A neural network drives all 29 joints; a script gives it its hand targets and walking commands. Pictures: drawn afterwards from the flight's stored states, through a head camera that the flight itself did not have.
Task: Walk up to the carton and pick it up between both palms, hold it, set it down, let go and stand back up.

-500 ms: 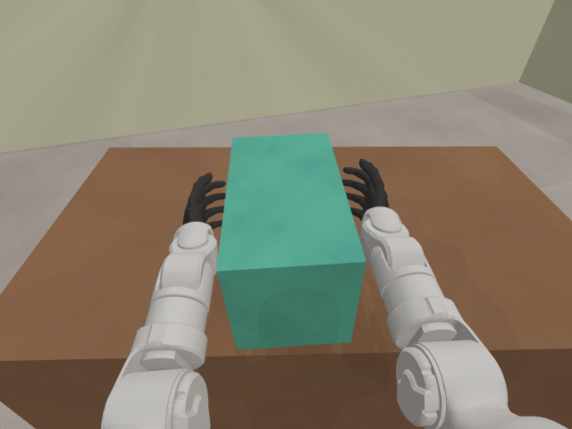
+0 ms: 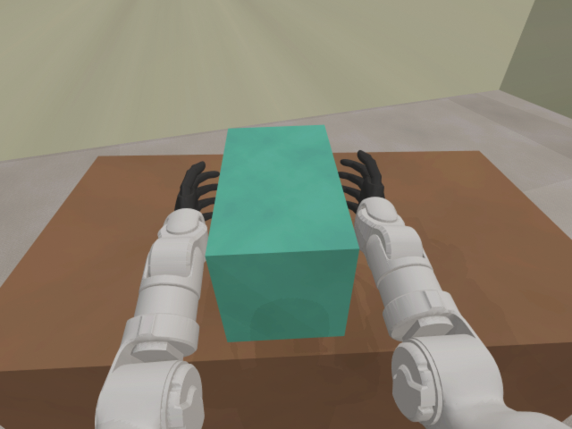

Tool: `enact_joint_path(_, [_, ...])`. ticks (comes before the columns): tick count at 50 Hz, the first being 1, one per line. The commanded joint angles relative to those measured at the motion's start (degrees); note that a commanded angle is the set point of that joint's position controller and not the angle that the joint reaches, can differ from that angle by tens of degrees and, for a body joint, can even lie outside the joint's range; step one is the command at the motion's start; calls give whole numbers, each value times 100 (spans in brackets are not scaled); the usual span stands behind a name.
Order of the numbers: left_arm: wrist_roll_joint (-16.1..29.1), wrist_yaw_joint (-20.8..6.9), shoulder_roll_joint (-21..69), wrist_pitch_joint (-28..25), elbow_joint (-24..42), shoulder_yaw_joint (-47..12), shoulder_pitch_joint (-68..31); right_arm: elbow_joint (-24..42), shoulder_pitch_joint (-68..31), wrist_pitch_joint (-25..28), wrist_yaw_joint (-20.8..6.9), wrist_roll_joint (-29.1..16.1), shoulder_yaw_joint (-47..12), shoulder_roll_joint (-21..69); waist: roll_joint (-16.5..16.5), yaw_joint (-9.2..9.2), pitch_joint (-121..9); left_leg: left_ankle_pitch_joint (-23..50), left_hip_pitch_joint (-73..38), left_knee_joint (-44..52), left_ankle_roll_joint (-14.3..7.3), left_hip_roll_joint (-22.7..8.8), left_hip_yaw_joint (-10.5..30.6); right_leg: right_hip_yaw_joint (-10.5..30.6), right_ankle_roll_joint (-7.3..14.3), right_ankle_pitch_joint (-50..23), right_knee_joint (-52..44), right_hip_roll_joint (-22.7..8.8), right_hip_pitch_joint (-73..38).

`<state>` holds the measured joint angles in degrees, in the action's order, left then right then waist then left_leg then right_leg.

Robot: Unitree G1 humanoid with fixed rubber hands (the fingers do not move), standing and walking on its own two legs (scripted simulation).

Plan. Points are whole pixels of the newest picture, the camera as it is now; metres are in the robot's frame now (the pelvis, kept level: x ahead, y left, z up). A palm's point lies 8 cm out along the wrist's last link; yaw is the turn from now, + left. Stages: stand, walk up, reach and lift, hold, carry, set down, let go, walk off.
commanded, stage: reach and lift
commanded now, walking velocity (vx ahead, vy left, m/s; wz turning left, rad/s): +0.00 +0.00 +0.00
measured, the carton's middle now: (280, 222) +0.41 +0.02 +0.13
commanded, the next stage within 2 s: hold in 0.96 s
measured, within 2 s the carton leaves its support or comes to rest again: neither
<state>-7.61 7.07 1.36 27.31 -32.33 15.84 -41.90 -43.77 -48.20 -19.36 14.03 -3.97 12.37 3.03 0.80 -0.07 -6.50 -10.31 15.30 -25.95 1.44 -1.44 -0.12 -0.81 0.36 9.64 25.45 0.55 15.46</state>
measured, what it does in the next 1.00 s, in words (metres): stands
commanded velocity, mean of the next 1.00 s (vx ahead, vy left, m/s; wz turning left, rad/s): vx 0.00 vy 0.00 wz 0.00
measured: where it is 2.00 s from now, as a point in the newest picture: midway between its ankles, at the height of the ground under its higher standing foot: outside the picture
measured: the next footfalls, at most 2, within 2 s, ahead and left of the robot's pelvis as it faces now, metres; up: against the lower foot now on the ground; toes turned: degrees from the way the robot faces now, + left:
none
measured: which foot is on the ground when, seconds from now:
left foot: down 0.00-1.00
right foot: down 0.00-1.00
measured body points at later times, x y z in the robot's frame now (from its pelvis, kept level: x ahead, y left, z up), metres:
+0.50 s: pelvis +0.00 +0.00 +0.00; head -0.05 +0.01 +0.45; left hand +0.40 +0.15 +0.19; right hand +0.41 -0.11 +0.20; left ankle +0.04 +0.13 -0.74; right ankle +0.04 -0.11 -0.74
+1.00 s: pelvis +0.00 +0.00 +0.00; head -0.06 +0.01 +0.45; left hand +0.38 +0.15 +0.21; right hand +0.40 -0.11 +0.22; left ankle +0.04 +0.13 -0.74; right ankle +0.04 -0.11 -0.74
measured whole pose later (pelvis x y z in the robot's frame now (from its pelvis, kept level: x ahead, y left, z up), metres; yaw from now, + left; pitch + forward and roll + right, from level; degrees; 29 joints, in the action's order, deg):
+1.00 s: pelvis +0.00 +0.00 +0.00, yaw +0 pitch -3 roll +0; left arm -9.4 6.7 1.2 38.1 -23.1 15.8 -43.6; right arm -40.3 -51.0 -25.2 15.9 -10.5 9.9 1.3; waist 0.8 0.7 -6.3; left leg -10.3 13.2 -25.9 1.4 -1.4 -0.1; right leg -0.8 0.4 9.7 25.4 0.6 13.3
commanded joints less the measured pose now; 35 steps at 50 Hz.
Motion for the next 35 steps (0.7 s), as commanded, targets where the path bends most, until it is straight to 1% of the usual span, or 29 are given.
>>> enact_joint_path(1, [510,-977,3514,-105,1206,-2480,-5479,1592,-4929,170,-535,-603,-2612,4125,-33,544,-2453,94,-693,593,-116,521,63,-30,-459,-1184,-644,124,-2042])
enact_joint_path(2, [540,-984,3536,-83,1176,-2515,-5497,1598,-4964,166,-530,-611,-2612,4105,-25,585,-2446,91,-698,590,-114,516,71,-29,-454,-1179,-655,118,-2020])
enact_joint_path(3, [507,-991,3491,-70,1068,-2442,-5552,1504,-5021,145,-526,-598,-2547,4064,-3,584,-2282,-52,-655,631,-121,503,82,-32,-461,-1009,-693,124,-1924])
enact_joint_path(4, [531,-989,3507,-72,1111,-2454,-5622,1515,-5100,156,-541,-585,-2542,4088,-12,546,-2356,-63,-649,637,-127,502,74,-26,-449,-947,-690,133,-1921])
enact_joint_path(5, [521,-993,3503,-63,1070,-2415,-5570,1461,-5080,139,-534,-583,-2517,4090,30,548,-2354,-94,-636,647,-132,505,68,-25,-450,-922,-703,130,-1923])
enact_joint_path(6, [472,-996,3456,-47,1025,-2365,-5619,1329,-5041,120,-537,-542,-2450,4074,-7,566,-2223,-177,-615,675,-136,496,64,-29,-447,-850,-707,117,-1862])
enact_joint_path(7, [491,-994,3457,-34,1080,-2356,-5661,1334,-5068,106,-542,-559,-2451,4067,2,545,-2287,-176,-617,673,-138,501,52,-38,-447,-814,-708,124,-1865])
enact_joint_path(8, [524,-990,3476,-46,1178,-2394,-5652,1469,-5089,123,-540,-567,-2502,4115,21,536,-2426,-57,-647,650,-132,503,61,-34,-452,-977,-679,127,-1951])
enact_joint_path(9, [555,-976,3519,-49,1321,-2473,-5702,1489,-5069,121,-534,-633,-2530,4121,-48,563,-2589,64,-714,611,-108,504,67,-39,-437,-1087,-636,143,-2018])
enact_joint_path(11, [560,-958,3523,-15,1241,-2481,-5717,1420,-5098,89,-544,-666,-2507,4022,-122,602,-2470,67,-716,621,-88,500,82,-46,-428,-1065,-662,141,-1948])
enact_joint_path(12, [538,-965,3510,10,1161,-2451,-5696,1330,-5070,73,-540,-666,-2459,3994,-86,621,-2333,-20,-698,651,-94,487,86,-48,-435,-955,-694,140,-1899])
enact_joint_path(13, [511,-973,3526,31,1130,-2413,-5657,1339,-5087,70,-547,-651,-2442,3964,-84,596,-2334,-30,-699,655,-96,486,75,-59,-423,-910,-700,147,-1876])
enact_joint_path(16, [496,-994,3479,82,1114,-2364,-5573,1406,-5126,42,-522,-705,-2503,3953,-8,578,-2372,35,-710,645,-105,495,58,-53,-434,-1008,-698,159,-1960])
enact_joint_path(17, [557,-982,3567,74,1344,-2506,-5608,1571,-5120,58,-517,-749,-2562,3992,-96,608,-2575,235,-776,595,-69,491,78,-61,-418,-1206,-650,171,-2050])
enact_joint_path(18, [557,-966,3538,79,1420,-2496,-5625,1508,-5076,26,-508,-784,-2592,3970,-57,603,-2549,247,-790,588,-73,491,77,-46,-412,-1200,-663,179,-2060])
enact_joint_path(20, [552,-967,3513,123,1438,-2473,-5538,1607,-5044,-16,-485,-850,-2677,3972,-27,591,-2572,277,-780,582,-93,511,86,-29,-436,-1290,-658,171,-2098])
enact_joint_path(21, [573,-960,3591,159,1545,-2587,-5489,1654,-5026,-27,-478,-890,-2707,3931,-87,631,-2590,381,-846,570,-58,495,96,-47,-426,-1349,-638,188,-2083])
enact_joint_path(22, [597,-977,3560,181,1534,-2573,-5485,1699,-5035,-46,-459,-907,-2723,3930,-44,664,-2603,351,-833,558,-75,513,95,-21,-441,-1413,-656,169,-2142])
enact_joint_path(24, [582,-968,3601,242,1685,-2626,-5440,1807,-5017,-97,-446,-986,-2799,3904,-58,655,-2621,431,-867,561,-56,494,105,-23,-433,-1450,-639,193,-2165])
enact_joint_path(25, [567,-980,3593,284,1571,-2597,-5382,1907,-5108,-98,-430,-988,-2812,3862,-47,649,-2596,367,-866,562,-78,499,109,-16,-430,-1370,-669,195,-2119])
enact_joint_path(26, [587,-973,3611,302,1609,-2624,-5387,1960,-5155,-110,-426,-1037,-2821,3838,-52,640,-2618,379,-870,560,-72,495,109,-29,-423,-1323,-683,207,-2097])
enact_joint_path(28, [517,-975,3587,357,1547,-2547,-5409,1821,-5142,-173,-432,-1022,-2761,3823,-75,631,-2400,157,-810,628,-96,482,114,-24,-402,-1033,-734,201,-1948])
enact_joint_path(29, [523,-976,3586,369,1619,-2555,-5474,1746,-5090,-189,-433,-1014,-2728,3830,-81,661,-2355,143,-832,639,-89,474,103,-37,-400,-983,-738,204,-1911])
enact_joint_path(30, [469,-981,3572,411,1589,-2529,-5425,1680,-5098,-210,-440,-1016,-2722,3799,-91,633,-2285,81,-795,658,-96,469,96,-29,-400,-907,-754,194,-1895])
enact_joint_path(31, [459,-983,3556,435,1562,-2480,-5413,1757,-5172,-213,-433,-1006,-2742,3813,-32,619,-2276,38,-804,676,-118,474,87,-36,-410,-861,-760,191,-1890])
enact_joint_path(32, [444,-998,3525,459,1525,-2480,-5354,1695,-5111,-238,-434,-1016,-2707,3770,-40,644,-2190,55,-771,684,-113,472,89,-26,-404,-868,-778,184,-1855])
enact_joint_path(33, [456,-988,3555,474,1640,-2494,-5405,1717,-5119,-249,-439,-1049,-2746,3782,-9,644,-2251,37,-801,699,-114,468,90,-42,-402,-805,-781,205,-1876])
enact_joint_path(34, [466,-993,3554,483,1579,-2509,-5513,1707,-5251,-256,-444,-1036,-2703,3793,-64,626,-2207,-102,-748,713,-122,463,86,-31,-394,-641,-792,190,-1781])
enact_joint_path(35, [459,-986,3579,504,1669,-2544,-5516,1738,-5220,-269,-451,-1030,-2714,3807,-70,621,-2242,-53,-774,706,-108,457,92,-45,-382,-678,-771,207,-1810])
